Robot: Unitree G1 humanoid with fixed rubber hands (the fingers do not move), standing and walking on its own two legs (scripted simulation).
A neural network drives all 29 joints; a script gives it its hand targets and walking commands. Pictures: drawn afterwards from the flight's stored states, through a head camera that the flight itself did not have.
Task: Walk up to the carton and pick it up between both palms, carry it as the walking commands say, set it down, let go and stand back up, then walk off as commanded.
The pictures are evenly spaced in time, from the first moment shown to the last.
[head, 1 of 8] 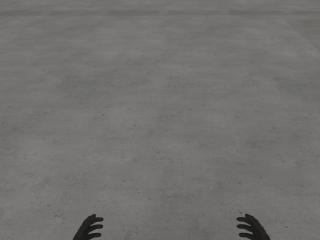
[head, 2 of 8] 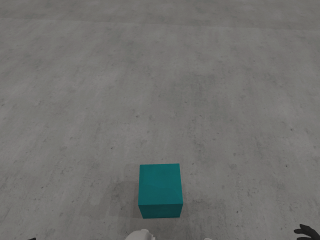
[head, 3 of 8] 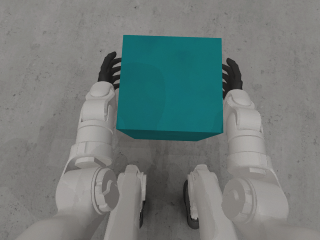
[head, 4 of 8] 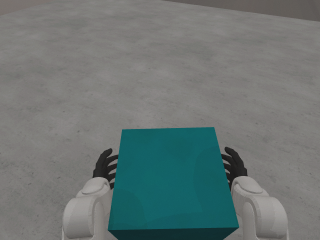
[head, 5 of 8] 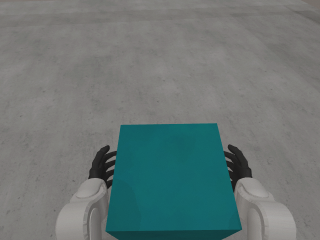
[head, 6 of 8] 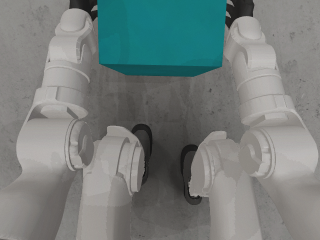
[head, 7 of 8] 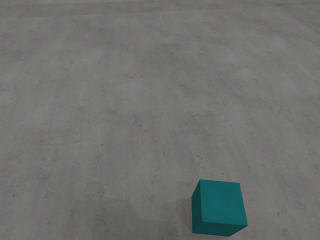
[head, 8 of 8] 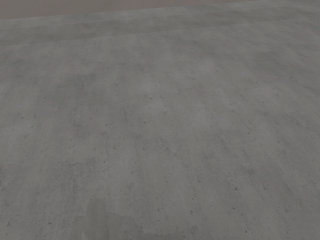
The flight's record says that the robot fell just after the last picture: no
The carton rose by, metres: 0.68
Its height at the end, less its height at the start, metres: +0.00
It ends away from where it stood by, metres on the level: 0.77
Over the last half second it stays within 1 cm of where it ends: yes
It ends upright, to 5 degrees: yes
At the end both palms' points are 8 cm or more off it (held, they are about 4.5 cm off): yes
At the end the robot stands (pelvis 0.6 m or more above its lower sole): yes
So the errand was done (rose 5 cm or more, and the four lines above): yes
